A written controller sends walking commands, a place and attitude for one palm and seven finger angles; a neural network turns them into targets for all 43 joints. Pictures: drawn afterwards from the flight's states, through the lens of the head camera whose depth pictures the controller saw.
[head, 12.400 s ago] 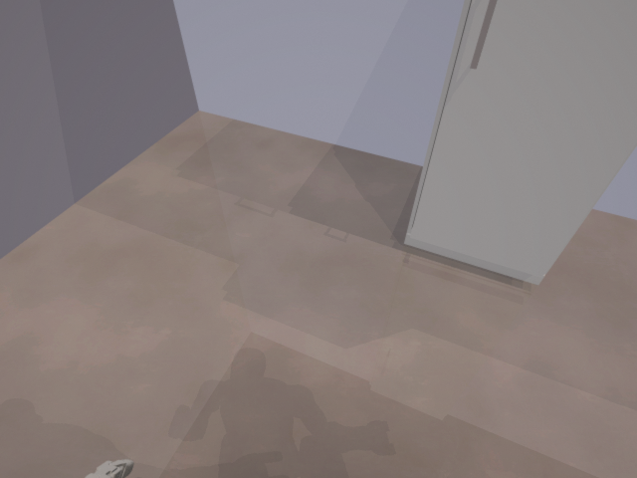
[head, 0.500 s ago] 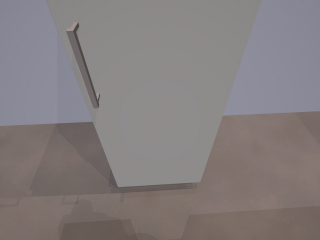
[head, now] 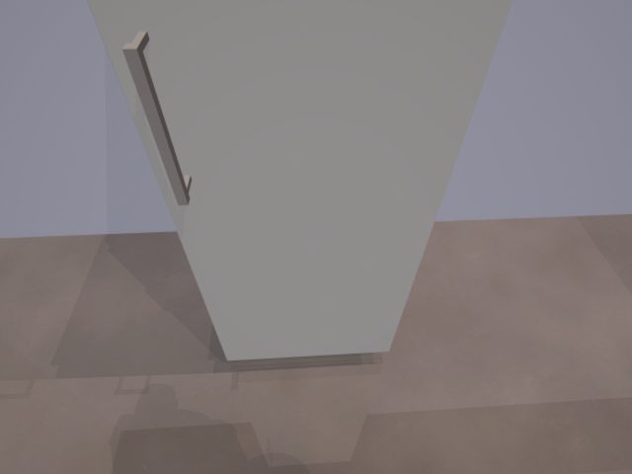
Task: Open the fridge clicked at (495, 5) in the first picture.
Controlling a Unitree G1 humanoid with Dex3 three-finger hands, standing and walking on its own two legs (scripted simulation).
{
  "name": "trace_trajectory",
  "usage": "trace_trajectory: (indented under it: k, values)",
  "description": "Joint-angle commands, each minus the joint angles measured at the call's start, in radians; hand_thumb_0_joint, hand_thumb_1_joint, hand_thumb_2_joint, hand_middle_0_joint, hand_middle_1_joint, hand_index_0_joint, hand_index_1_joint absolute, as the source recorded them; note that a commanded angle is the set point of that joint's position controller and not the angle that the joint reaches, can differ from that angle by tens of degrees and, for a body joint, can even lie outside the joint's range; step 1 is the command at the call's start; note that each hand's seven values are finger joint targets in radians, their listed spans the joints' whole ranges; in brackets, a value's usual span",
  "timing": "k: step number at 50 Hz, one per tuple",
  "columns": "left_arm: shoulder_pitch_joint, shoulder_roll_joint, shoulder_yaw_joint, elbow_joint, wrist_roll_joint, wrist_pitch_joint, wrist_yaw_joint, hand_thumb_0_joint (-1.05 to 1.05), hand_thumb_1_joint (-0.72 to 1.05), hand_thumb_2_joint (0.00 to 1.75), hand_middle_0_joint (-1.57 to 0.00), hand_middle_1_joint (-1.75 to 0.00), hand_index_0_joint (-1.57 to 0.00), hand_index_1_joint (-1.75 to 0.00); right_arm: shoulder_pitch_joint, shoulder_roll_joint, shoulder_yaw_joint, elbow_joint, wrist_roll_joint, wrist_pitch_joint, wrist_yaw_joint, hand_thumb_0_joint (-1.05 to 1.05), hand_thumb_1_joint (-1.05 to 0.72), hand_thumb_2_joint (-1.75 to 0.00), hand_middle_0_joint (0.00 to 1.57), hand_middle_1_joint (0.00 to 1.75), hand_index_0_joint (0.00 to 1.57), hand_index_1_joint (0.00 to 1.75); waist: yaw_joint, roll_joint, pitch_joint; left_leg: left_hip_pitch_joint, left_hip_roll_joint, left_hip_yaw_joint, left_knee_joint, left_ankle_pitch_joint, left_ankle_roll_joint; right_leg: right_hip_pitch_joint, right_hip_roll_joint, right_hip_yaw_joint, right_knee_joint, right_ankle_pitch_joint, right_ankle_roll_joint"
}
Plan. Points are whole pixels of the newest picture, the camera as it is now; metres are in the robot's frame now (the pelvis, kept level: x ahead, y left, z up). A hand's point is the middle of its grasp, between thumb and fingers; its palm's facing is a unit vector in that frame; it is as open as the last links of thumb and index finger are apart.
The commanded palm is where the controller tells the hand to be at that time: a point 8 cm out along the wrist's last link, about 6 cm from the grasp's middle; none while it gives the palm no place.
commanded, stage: look again from close up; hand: left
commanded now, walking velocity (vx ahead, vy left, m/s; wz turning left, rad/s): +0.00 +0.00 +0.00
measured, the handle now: (165, 129) +0.52 +0.25 +0.17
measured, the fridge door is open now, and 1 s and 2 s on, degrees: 0 0 0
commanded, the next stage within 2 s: raise the hand to about handle height in 0.64 s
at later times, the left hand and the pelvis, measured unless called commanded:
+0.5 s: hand out of the picture +0.01 +0.17 -0.17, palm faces +0.03 -0.98 -0.20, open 7.4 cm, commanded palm none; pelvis +0.00 +0.00 +0.00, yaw +0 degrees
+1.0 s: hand (179, 376) +0.22 +0.18 +0.04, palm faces +0.19 -0.98 -0.01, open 7.8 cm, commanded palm +0.11 +0.24 -0.03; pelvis -0.01 +0.00 -0.02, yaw +0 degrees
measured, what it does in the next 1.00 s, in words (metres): stands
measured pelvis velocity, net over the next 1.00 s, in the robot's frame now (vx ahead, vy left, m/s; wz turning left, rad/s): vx -0.01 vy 0.00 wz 0.00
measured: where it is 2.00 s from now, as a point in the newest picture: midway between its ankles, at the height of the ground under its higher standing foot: outside the picture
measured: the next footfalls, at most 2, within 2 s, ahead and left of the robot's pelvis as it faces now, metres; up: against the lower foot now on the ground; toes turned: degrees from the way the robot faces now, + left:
none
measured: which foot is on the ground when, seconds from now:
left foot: down 0.00-1.00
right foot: down 0.00-1.00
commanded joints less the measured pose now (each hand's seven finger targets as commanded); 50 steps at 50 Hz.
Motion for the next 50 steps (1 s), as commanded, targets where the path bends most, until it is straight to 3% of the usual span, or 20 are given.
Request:
trace_trajectory:
  k: [1,13,27,34,36,37,38,39,40,41,42,43,44,45,47,48,49,50]
  values:
    - [0.049,0.11,0.026,-0.035,0.002,-0.015,0.007,0.0,0.9,0.9,-0.2,-0.3,-0.2,-0.3,0.052,-0.1,-0.013,-0.024,0.003,-0.019,-0.007,0.0,-0.9,-0.9,0.2,0.3,0.2,0.3,0.003,0.002,0.024,-0.11,0.093,-0.085,-0.092,0.08,0.017,0.055,-0.11,0.127,-0.072,0.041,-0.027]
    - [0.056,0.105,0.025,-0.034,0.003,-0.012,0.006,0.0,0.9,0.9,-0.2,-0.3,-0.2,-0.3,0.051,-0.096,-0.014,-0.023,0.003,-0.017,-0.009,0.0,-0.9,-0.9,0.2,0.3,0.2,0.3,0.003,0.001,0.049,-0.117,0.094,-0.087,-0.097,0.063,0.018,0.036,-0.108,0.127,-0.078,0.016,-0.026]
    - [0.057,0.113,0.028,-0.034,0.004,-0.015,0.006,0.0,0.9,0.9,-0.2,-0.3,-0.2,-0.3,0.041,-0.106,-0.018,-0.028,0.003,-0.021,-0.01,0.0,-0.9,-0.9,0.2,0.3,0.2,0.3,0.005,-0.001,0.019,-0.097,0.096,-0.087,-0.09,0.107,0.019,0.054,-0.11,0.123,-0.065,0.071,-0.027]
    - [0.051,0.119,0.029,-0.036,0.004,-0.014,0.004,0.0,0.9,0.9,-0.2,-0.3,-0.2,-0.3,0.037,-0.108,-0.018,-0.029,0.003,-0.018,-0.009,0.0,-0.9,-0.9,0.2,0.3,0.2,0.3,0.006,-0.014,0.041,-0.104,0.092,-0.088,-0.092,0.085,0.019,0.039,-0.111,0.128,-0.08,0.029,-0.026]
    - [0.05,0.12,0.029,-0.037,0.004,-0.015,0.005,0.0,0.9,0.9,-0.2,-0.3,-0.2,-0.3,0.04,-0.11,-0.018,-0.028,0.003,-0.019,-0.009,0.0,-0.9,-0.9,0.2,0.3,0.2,0.3,0.005,-0.005,0.021,-0.096,0.094,-0.088,-0.088,0.105,0.019,0.056,-0.112,0.124,-0.072,0.061,-0.027]
    - [0.142,0.114,0.022,0.016,0.011,-0.029,0.047,0.0,0.9,0.9,-0.2,-0.3,-0.2,-0.3,-0.058,-0.116,-0.018,-0.091,0.013,-0.029,-0.001,0.0,-0.9,-0.9,0.2,0.3,0.2,0.3,0.043,0.005,-0.017,-0.113,0.107,-0.026,0.109,0.182,-0.008,0.056,-0.167,0.145,-0.008,0.5,-0.007]
    - [-0.643,0.338,0.145,-1.539,-0.2,-0.256,0.042,0.0,0.88,0.89,-0.2,-0.32,-0.2,-0.32,-0.053,-0.285,-0.036,-0.457,0.062,-0.173,-0.047,0.0,-0.9,-0.9,0.2,0.3,0.2,0.3,-0.073,0.214,-0.496,0.104,-0.015,-0.044,-0.021,0.213,0.011,0.165,-0.057,0.098,0.037,0.287,-0.011]
    - [-0.178,0.271,0.146,-1.276,-0.117,-0.193,0.091,0.0,0.85,0.88,-0.2,-0.33,-0.2,-0.33,-0.146,-0.189,-0.013,-0.417,0.05,-0.255,-0.082,0.0,-0.9,-0.9,0.2,0.3,0.2,0.3,0.028,0.312,-0.42,0.085,0.005,-0.001,-0.033,0.264,0.015,0.132,-0.009,0.065,0.061,0.094,-0.041]
    - [-0.13,0.186,0.101,-1.159,-0.141,-0.141,0.139,0.0,0.83,0.87,-0.21,-0.34,-0.21,-0.34,-0.12,-0.205,-0.029,-0.359,0.056,-0.277,-0.083,0.0,-0.9,-0.9,0.2,0.3,0.2,0.3,-0.006,0.262,-0.295,-0.028,0.015,-0.016,-0.015,0.148,-0.013,0.069,-0.012,0.025,0.061,0.0,-0.025]
    - [0.148,-0.04,-0.025,-0.971,-0.147,-0.055,0.128,0.0,0.81,0.86,-0.21,-0.36,-0.21,-0.36,-0.077,-0.149,-0.027,-0.351,0.071,-0.275,-0.068,0.0,-0.9,-0.9,0.2,0.3,0.2,0.3,-0.021,0.117,-0.161,-0.102,0.025,-0.04,-0.035,0.07,-0.005,-0.01,-0.007,-0.009,0.044,-0.034,-0.009]
    - [-0.024,-0.013,-0.017,-1.191,-0.192,-0.094,0.111,0.0,0.78,0.85,-0.21,-0.37,-0.21,-0.37,-0.12,-0.192,-0.026,-0.453,0.083,-0.291,-0.062,0.0,-0.9,-0.9,0.2,0.3,0.2,0.3,-0.032,0.041,-0.025,-0.168,0.023,-0.078,-0.033,0.006,-0.001,-0.065,-0.015,-0.014,0.042,-0.076,0.001]
    - [-0.013,0.055,0.052,-1.211,-0.183,-0.153,0.103,0.0,0.76,0.84,-0.21,-0.39,-0.21,-0.39,-0.128,-0.215,-0.047,-0.476,0.064,-0.311,-0.064,0.0,-0.9,-0.9,0.2,0.3,0.2,0.3,-0.037,-0.038,-0.05,-0.187,0.016,-0.072,0.007,-0.046,0.004,-0.111,-0.017,-0.013,0.037,-0.155,0.004]
    - [0.027,0.044,0.061,-1.156,-0.172,-0.206,0.092,0.0,0.74,0.83,-0.21,-0.4,-0.21,-0.4,-0.137,-0.212,-0.053,-0.501,0.049,-0.323,-0.062,0.0,-0.9,-0.9,0.2,0.3,0.2,0.3,-0.037,-0.149,0.017,-0.255,0.003,-0.074,0.047,-0.094,0.01,-0.183,-0.013,-0.019,0.044,-0.227,0.011]
    - [0.144,0.048,0.111,-1.047,-0.179,-0.252,0.065,0.0,0.71,0.82,-0.21,-0.42,-0.21,-0.42,-0.135,-0.207,-0.066,-0.525,0.045,-0.325,-0.052,0.0,-0.9,-0.9,0.2,0.3,0.2,0.3,-0.005,-0.194,0.036,-0.302,-0.006,-0.065,0.088,-0.099,0.007,-0.215,-0.012,-0.016,0.057,-0.276,0.01]
    - [0.334,-0.02,0.116,-0.943,-0.212,-0.383,-0.03,0.0,0.67,0.8,-0.22,-0.45,-0.22,-0.45,-0.154,-0.194,-0.075,-0.58,0.028,-0.325,-0.021,0.0,-0.9,-0.9,0.2,0.3,0.2,0.3,0.043,-0.308,0.022,-0.42,-0.016,-0.043,0.186,-0.111,-0.007,-0.284,-0.001,-0.026,0.15,-0.33,0.012]
    - [0.399,-0.024,0.132,-0.951,-0.239,-0.459,-0.09,0.0,0.64,0.79,-0.22,-0.47,-0.22,-0.47,-0.164,-0.197,-0.083,-0.606,0.022,-0.32,-0.003,0.0,-0.9,-0.9,0.2,0.3,0.2,0.3,0.059,-0.309,-0.006,-0.464,-0.021,-0.028,0.235,-0.1,-0.013,-0.287,-0.002,-0.016,0.188,-0.304,0.01]
    - [0.435,0.001,0.17,-0.968,-0.264,-0.528,-0.155,0.0,0.62,0.78,-0.22,-0.48,-0.22,-0.48,-0.175,-0.205,-0.093,-0.634,0.019,-0.31,0.015,0.0,-0.9,-0.9,0.2,0.3,0.2,0.3,0.068,-0.273,-0.043,-0.492,-0.032,-0.015,0.281,-0.087,-0.019,-0.272,-0.002,-0.005,0.228,-0.257,0.003]
    - [0.481,0.056,0.232,-0.942,-0.279,-0.56,-0.222,0.0,0.6,0.77,-0.22,-0.5,-0.22,-0.5,-0.18,-0.222,-0.104,-0.673,0.021,-0.295,0.033,0.0,-0.9,-0.9,0.2,0.3,0.2,0.3,0.085,-0.152,-0.055,-0.49,-0.045,-0.001,0.314,-0.066,-0.025,-0.246,-0.01,0.013,0.26,-0.204,-0.014]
